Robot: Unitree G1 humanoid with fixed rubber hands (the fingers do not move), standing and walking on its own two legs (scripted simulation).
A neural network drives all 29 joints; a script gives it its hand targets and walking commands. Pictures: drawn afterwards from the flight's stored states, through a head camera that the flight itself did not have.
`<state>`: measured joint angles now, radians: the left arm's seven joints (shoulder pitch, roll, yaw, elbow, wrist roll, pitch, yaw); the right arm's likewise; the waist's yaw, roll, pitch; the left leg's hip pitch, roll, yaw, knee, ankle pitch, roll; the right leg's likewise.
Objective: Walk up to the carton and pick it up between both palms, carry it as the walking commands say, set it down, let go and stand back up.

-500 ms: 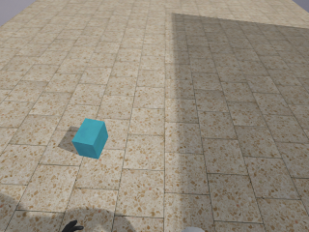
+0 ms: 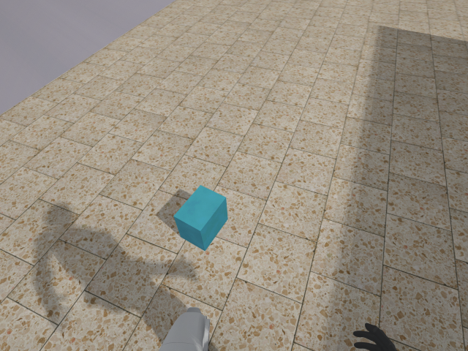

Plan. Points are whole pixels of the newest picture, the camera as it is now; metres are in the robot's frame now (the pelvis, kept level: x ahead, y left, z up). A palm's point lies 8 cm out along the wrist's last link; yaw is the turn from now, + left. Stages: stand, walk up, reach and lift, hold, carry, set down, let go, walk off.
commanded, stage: walk up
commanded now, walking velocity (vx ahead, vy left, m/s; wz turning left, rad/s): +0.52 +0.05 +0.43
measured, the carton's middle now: (202, 217) +0.78 +0.24 -0.68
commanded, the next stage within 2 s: none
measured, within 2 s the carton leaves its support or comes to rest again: neither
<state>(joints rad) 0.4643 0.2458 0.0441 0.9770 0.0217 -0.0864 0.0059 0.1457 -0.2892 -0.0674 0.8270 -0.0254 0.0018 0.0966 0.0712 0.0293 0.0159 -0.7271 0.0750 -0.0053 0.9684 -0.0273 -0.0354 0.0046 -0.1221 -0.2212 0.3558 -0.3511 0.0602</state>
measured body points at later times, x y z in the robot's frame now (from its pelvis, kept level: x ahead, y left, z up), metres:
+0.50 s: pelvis +0.26 +0.07 +0.01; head +0.29 +0.11 +0.45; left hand +0.39 +0.33 -0.13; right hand +0.26 -0.20 -0.12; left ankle +0.20 +0.16 -0.74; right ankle +0.38 -0.06 -0.67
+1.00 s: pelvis +0.38 +0.07 +0.00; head +0.43 +0.04 +0.45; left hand +0.27 +0.35 -0.10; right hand +0.57 -0.16 -0.15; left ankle +0.38 +0.26 -0.64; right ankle +0.46 -0.05 -0.74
